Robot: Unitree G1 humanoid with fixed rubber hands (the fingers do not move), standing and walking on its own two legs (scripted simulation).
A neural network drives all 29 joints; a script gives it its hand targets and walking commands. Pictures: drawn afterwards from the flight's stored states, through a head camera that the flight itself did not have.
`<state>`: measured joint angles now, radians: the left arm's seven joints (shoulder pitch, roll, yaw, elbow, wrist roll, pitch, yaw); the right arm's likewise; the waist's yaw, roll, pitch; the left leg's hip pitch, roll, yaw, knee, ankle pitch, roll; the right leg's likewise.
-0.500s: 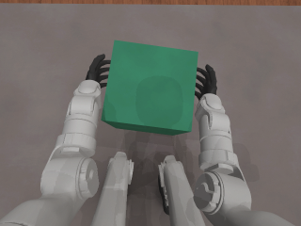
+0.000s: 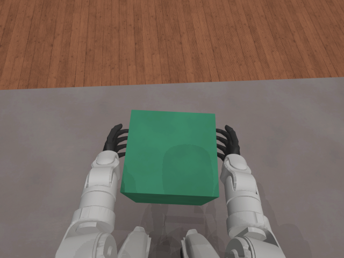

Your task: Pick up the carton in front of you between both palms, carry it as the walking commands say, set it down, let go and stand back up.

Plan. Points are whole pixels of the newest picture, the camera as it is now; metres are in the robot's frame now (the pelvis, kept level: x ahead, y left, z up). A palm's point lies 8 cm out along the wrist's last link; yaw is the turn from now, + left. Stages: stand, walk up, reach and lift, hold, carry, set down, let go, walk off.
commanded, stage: reach and lift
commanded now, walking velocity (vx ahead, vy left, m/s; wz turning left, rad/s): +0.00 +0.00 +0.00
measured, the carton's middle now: (170, 163) +0.36 +0.00 -0.11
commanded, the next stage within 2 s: hold in 1.40 s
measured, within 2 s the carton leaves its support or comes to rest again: neither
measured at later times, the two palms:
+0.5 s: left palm (100, 149) +0.31 +0.15 +0.09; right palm (255, 146) +0.32 -0.15 +0.10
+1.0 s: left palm (97, 145) +0.31 +0.15 +0.10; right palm (255, 143) +0.32 -0.15 +0.11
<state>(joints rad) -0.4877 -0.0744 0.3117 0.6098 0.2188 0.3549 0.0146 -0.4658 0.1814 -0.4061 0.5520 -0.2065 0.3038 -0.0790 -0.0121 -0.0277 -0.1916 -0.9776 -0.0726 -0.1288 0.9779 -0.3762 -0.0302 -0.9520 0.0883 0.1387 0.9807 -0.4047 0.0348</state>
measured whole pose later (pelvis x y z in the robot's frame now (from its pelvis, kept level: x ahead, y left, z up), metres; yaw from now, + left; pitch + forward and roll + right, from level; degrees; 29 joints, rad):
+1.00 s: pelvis +0.02 +0.00 +0.07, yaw +0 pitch -3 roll +0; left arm -0.30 -0.16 0.26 0.36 0.30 0.66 0.01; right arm -0.33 0.17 -0.30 0.39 -0.31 0.61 -0.01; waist 0.00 -0.01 -0.01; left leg -0.16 -0.04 -0.13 0.41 -0.19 -0.01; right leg -0.14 0.04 0.15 0.42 -0.22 0.01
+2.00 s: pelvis +0.04 -0.02 +0.07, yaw -1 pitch +0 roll +0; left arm -0.24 -0.14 0.18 0.13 0.21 0.84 0.03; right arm -0.27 0.15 -0.20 0.13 -0.24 0.81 -0.04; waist 0.01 0.03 -0.13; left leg -0.26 0.04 -0.04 0.55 -0.33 -0.02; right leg -0.25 0.01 0.00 0.53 -0.31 -0.01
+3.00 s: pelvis +0.58 -0.05 +0.05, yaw -2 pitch +3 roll +1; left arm -0.15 -0.13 0.10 -0.36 0.12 1.24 0.08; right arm -0.17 0.14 -0.10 -0.35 -0.13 1.20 -0.09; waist 0.02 -0.03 -0.10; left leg -0.47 0.03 0.25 0.48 -0.07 0.06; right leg 0.03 -0.08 -0.20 0.45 -0.51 0.03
